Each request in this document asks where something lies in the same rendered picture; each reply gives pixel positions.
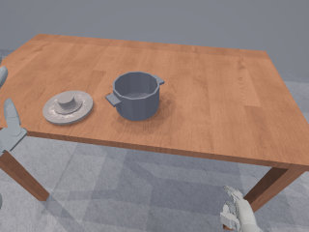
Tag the knob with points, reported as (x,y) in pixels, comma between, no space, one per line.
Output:
(66,100)

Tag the right robot hand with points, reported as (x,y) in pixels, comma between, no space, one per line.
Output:
(241,212)

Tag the table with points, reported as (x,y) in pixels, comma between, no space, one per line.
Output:
(216,103)

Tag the lid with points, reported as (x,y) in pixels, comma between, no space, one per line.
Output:
(59,115)

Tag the left robot hand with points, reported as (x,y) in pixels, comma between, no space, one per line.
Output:
(14,133)

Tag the pot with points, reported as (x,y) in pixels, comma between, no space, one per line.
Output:
(136,95)

